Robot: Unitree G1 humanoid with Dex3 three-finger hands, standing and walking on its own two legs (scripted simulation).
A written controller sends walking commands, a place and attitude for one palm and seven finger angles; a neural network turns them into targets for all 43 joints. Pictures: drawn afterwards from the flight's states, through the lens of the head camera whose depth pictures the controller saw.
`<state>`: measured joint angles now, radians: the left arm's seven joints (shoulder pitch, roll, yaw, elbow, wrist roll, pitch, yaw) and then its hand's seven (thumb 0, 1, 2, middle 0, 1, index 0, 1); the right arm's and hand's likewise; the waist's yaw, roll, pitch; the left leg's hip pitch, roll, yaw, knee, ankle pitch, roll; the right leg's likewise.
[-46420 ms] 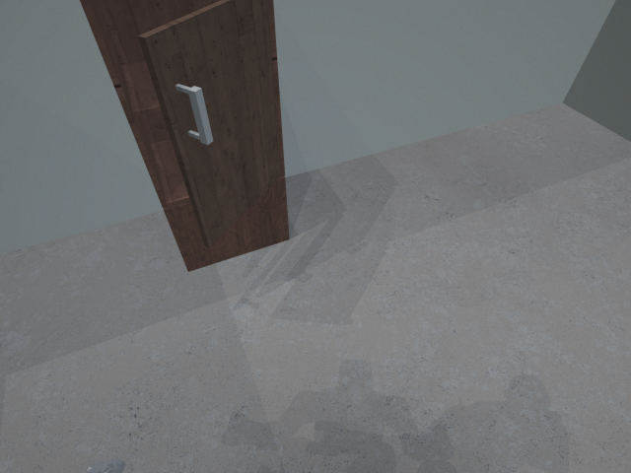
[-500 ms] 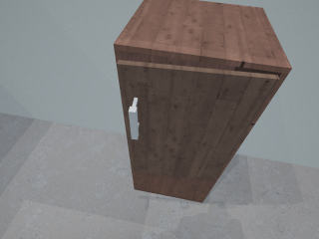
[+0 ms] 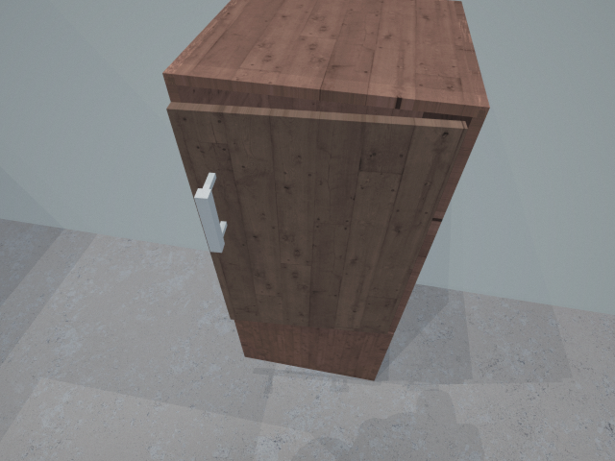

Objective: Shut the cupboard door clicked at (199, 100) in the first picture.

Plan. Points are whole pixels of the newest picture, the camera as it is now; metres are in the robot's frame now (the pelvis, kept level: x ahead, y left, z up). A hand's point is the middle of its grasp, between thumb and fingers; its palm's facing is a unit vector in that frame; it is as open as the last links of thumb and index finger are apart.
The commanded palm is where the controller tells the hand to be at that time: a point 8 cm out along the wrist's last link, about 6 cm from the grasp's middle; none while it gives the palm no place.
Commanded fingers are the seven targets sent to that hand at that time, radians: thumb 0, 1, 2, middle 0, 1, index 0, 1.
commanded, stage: come to a stop and stand still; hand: left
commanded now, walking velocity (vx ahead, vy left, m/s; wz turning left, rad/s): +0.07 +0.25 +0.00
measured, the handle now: (214, 213) +0.47 +0.19 +0.04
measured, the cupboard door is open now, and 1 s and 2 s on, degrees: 5 5 5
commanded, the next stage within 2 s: look again from close up in 1.32 s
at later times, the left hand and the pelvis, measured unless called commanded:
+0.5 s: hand out of the picture +0.03 +0.18 -0.17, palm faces +0.04 -0.97 -0.24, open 7.4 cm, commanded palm none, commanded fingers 0.00 0.90 0.90 -0.20 -0.30 -0.20 -0.30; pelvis +0.02 +0.00 +0.00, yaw +1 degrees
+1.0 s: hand out of the picture +0.03 +0.16 -0.17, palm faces -0.01 -0.98 -0.22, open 7.4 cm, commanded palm none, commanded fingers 0.00 0.90 0.90 -0.20 -0.30 -0.20 -0.30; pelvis +0.01 -0.02 +0.00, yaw +0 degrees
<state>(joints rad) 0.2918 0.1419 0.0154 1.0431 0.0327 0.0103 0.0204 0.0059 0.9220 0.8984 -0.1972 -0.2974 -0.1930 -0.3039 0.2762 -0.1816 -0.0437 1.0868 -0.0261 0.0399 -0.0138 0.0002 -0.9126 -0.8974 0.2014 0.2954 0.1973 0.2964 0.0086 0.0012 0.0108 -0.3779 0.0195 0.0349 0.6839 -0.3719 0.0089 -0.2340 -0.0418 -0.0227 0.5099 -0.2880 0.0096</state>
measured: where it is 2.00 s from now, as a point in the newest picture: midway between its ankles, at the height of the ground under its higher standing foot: outside the picture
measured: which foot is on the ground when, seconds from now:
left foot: up 0.00-0.18, down 0.20-1.00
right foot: down 0.00-1.00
